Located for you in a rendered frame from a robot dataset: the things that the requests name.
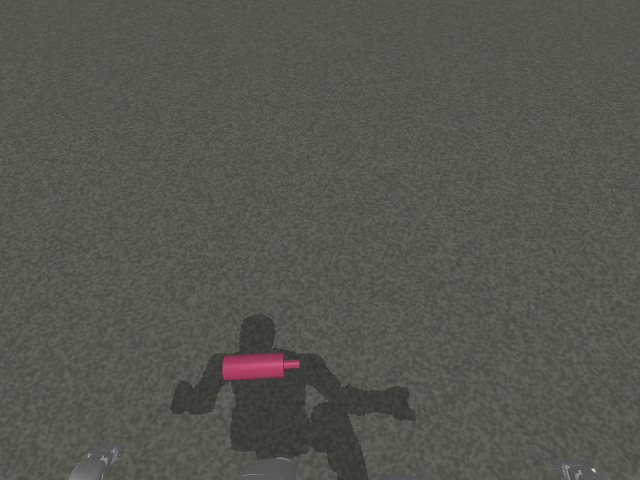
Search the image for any left robot hand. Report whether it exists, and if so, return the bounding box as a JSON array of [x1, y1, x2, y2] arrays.
[[68, 443, 125, 480]]

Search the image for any bottle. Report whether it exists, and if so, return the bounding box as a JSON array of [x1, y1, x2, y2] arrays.
[[222, 352, 300, 380]]

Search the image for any right robot hand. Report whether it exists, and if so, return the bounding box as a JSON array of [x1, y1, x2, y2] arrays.
[[553, 459, 609, 480]]

